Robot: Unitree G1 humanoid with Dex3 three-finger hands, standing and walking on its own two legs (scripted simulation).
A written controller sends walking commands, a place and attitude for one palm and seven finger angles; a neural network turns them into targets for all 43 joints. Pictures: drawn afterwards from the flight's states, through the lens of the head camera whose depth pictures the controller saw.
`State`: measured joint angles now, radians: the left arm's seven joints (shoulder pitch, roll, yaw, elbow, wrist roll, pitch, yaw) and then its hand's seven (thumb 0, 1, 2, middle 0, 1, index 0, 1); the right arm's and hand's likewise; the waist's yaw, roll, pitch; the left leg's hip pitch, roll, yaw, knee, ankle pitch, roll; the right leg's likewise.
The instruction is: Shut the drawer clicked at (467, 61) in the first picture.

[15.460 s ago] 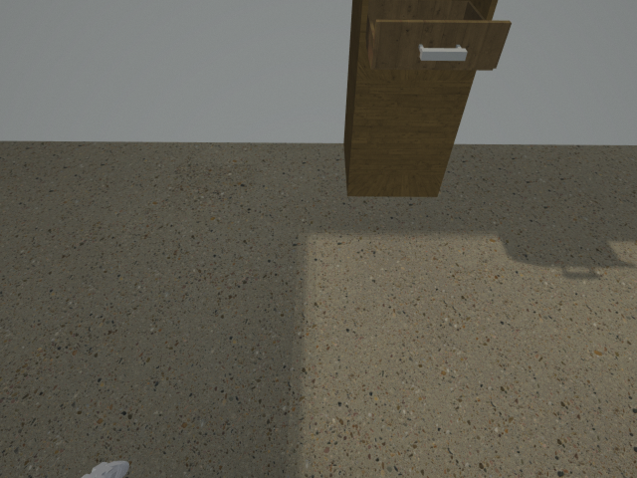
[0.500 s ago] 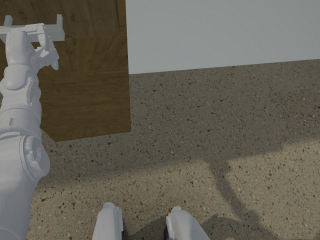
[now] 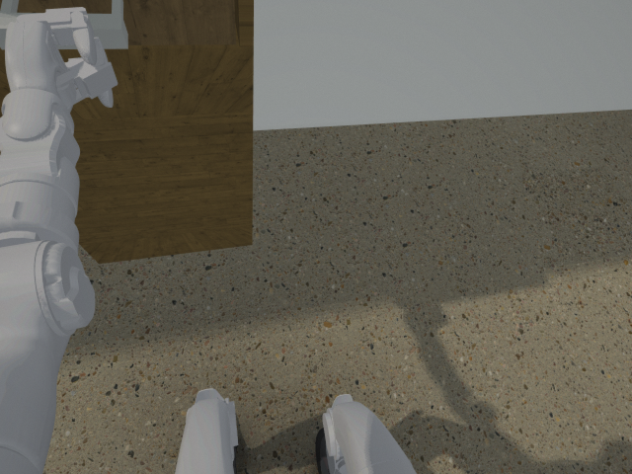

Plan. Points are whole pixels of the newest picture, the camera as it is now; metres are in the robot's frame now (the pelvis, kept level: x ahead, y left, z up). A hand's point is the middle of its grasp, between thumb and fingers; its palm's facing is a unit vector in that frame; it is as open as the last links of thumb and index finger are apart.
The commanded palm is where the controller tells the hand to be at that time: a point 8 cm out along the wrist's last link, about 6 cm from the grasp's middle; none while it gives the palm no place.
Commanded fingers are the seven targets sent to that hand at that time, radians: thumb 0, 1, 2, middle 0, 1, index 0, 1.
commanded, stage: pull the fist back off the drawer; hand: left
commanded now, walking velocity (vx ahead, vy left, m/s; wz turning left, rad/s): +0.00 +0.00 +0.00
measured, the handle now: (64, 17) +0.64 +0.23 +0.11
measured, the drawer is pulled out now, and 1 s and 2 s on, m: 0.00 0.00 0.00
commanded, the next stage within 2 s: draw the hand back to the body in 0.50 s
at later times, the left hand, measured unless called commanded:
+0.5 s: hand (113, 78) +0.55 +0.17 +0.11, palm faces +0.10 -0.99 +0.00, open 3.3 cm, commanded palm +0.52 +0.21 +0.11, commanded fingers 0.00 0.90 0.90 -1.40 -1.60 -1.40 -1.60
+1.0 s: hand (52, 127) +0.44 +0.19 +0.16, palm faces +0.10 -1.00 -0.01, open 3.3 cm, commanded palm +0.39 +0.24 +0.17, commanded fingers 0.00 0.90 0.90 -1.40 -1.60 -1.40 -1.60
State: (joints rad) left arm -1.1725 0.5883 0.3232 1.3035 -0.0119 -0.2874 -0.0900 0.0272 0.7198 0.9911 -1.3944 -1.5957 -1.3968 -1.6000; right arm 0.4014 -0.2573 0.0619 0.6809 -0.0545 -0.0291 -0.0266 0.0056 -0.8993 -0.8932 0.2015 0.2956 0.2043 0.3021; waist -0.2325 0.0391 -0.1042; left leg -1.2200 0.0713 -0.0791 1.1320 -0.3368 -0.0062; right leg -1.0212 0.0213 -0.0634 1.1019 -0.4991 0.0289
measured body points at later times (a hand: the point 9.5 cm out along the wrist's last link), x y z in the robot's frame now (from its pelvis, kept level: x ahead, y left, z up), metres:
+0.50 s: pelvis +0.03 +0.00 +0.02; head +0.15 +0.01 +0.45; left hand +0.54 +0.23 +0.11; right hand +0.02 -0.26 -0.09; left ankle +0.10 +0.12 -0.64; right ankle +0.01 -0.15 -0.64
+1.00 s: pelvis +0.06 -0.01 +0.06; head +0.10 -0.01 +0.51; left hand +0.42 +0.25 +0.16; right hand +0.18 -0.27 -0.05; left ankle +0.10 +0.12 -0.64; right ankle +0.01 -0.15 -0.64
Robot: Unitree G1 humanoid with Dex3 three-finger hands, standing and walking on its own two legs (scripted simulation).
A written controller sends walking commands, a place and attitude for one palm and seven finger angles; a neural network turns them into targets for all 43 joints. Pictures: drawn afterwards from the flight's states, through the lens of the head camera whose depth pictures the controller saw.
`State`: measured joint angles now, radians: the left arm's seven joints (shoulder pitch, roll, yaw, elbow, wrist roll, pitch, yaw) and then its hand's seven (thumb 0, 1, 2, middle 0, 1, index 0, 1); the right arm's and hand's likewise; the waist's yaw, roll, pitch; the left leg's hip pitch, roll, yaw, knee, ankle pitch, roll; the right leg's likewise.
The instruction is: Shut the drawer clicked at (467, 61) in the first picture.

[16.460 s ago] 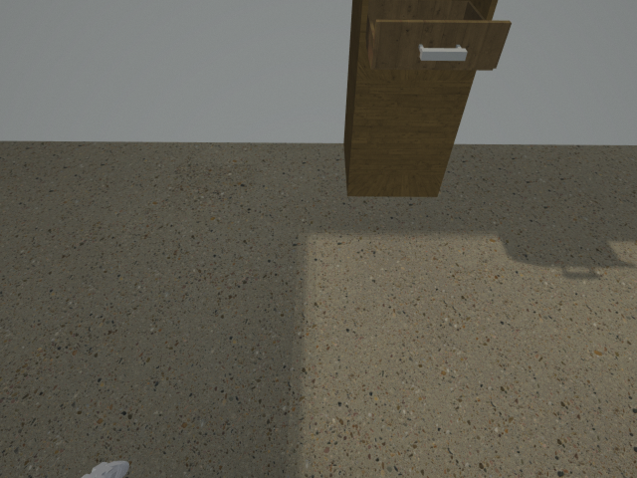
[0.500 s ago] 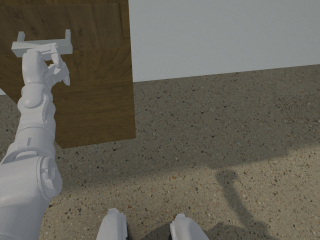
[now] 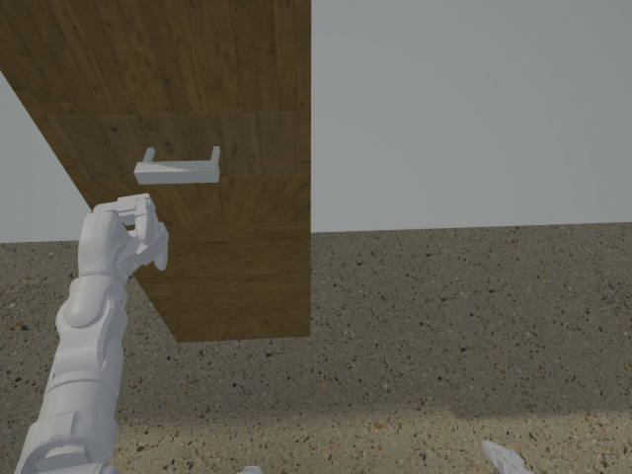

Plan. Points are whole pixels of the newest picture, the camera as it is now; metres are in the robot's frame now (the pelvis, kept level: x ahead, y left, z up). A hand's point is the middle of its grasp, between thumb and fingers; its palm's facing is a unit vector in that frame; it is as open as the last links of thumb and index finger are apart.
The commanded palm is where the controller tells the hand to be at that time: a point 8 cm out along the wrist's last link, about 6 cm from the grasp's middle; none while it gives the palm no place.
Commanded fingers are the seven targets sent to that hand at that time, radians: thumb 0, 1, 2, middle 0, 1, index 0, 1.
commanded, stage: draw the hand back to the body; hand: left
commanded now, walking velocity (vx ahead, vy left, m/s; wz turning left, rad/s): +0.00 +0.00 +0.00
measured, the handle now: (180, 162) +0.58 +0.24 +0.05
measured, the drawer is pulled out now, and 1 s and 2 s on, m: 0.00 0.00 0.00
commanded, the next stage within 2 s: step back with the hand held close in 0.98 s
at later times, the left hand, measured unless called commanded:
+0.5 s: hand (72, 310) +0.25 +0.23 +0.16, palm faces +0.33 -0.90 -0.27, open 3.2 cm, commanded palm +0.19 +0.27 +0.18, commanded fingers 0.00 0.90 0.90 -1.40 -1.60 -1.40 -1.60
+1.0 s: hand out of the picture +0.17 +0.24 +0.21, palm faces +0.43 -0.82 -0.37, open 3.2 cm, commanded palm +0.13 +0.28 +0.22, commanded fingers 0.00 0.90 0.90 -1.40 -1.60 -1.40 -1.60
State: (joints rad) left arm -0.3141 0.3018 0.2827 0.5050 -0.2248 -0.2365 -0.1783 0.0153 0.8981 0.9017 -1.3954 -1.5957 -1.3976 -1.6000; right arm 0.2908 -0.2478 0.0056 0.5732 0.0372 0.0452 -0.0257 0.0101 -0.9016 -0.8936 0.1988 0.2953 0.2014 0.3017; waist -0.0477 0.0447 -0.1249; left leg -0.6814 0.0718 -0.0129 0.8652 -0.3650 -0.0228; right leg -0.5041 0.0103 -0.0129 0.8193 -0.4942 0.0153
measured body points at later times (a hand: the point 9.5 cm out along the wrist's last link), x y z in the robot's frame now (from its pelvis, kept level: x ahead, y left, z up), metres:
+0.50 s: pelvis -0.01 +0.00 +0.04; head -0.03 -0.02 +0.49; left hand +0.22 +0.27 +0.18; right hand +0.19 -0.22 -0.04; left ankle +0.03 +0.13 -0.70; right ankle -0.05 -0.13 -0.70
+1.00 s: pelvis +0.00 +0.00 +0.04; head -0.03 -0.03 +0.49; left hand +0.14 +0.28 +0.23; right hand +0.20 -0.22 -0.04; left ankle +0.03 +0.13 -0.70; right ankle -0.05 -0.13 -0.70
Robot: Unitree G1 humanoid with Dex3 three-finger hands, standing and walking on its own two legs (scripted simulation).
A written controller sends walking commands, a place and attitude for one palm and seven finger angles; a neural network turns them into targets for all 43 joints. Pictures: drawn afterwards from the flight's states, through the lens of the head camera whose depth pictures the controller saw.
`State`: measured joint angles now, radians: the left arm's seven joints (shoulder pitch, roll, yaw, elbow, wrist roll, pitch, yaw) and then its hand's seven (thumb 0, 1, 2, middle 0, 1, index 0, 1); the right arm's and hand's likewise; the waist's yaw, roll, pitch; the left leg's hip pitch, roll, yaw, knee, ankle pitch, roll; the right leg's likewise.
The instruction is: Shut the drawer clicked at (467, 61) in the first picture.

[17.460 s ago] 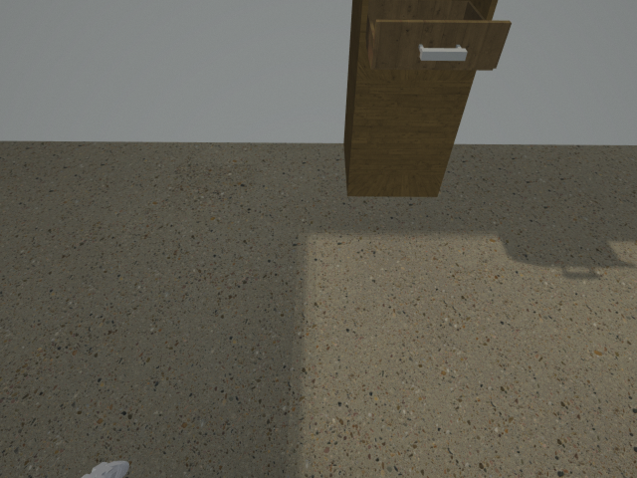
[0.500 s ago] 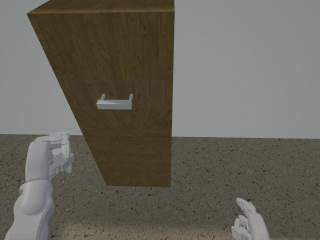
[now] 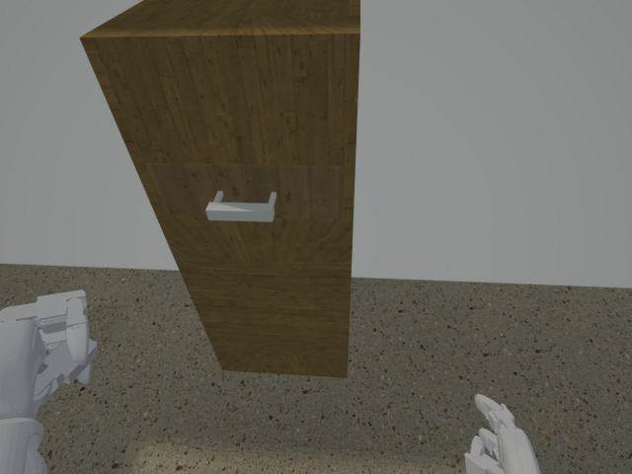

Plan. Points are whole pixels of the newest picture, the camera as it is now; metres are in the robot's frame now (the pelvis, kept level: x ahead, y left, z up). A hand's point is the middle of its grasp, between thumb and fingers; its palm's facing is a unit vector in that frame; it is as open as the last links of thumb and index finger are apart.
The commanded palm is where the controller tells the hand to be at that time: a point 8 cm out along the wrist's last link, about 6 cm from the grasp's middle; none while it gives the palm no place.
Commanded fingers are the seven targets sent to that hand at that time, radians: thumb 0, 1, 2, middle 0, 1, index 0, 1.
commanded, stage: step back with the hand held close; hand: left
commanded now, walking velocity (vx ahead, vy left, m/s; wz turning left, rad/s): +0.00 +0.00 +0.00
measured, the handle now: (243, 204) +0.58 +0.23 +0.01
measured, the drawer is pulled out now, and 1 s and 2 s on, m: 0.00 0.00 0.00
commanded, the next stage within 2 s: stop stepping back and stand still in 1.24 s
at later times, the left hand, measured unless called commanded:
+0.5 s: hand (81, 356) +0.17 +0.25 +0.15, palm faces +0.27 -0.82 -0.51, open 3.2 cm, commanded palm +0.11 +0.30 +0.17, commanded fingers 0.00 0.90 0.90 -1.40 -1.60 -1.40 -1.60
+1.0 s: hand out of the picture +0.07 +0.28 +0.16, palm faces +0.37 -0.82 -0.43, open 3.2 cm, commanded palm +0.01 +0.32 +0.17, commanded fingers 0.00 0.90 0.90 -1.40 -1.60 -1.40 -1.60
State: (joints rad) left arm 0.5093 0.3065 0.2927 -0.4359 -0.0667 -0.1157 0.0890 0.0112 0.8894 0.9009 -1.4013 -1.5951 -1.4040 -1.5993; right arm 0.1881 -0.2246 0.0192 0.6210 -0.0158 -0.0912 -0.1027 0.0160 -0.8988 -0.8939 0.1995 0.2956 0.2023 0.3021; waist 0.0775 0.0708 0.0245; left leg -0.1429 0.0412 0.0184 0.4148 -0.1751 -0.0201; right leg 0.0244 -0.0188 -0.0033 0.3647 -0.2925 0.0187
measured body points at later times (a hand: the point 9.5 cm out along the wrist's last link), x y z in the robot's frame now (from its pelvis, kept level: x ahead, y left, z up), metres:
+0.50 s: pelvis -0.03 +0.02 +0.00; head +0.00 +0.01 +0.45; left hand +0.15 +0.29 +0.18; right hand +0.14 -0.23 -0.09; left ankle +0.04 +0.13 -0.74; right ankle -0.05 -0.13 -0.74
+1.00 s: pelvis -0.12 +0.04 -0.02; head -0.10 +0.05 +0.43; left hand +0.05 +0.32 +0.19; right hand +0.04 -0.20 -0.10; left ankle +0.03 +0.13 -0.74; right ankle -0.05 -0.13 -0.74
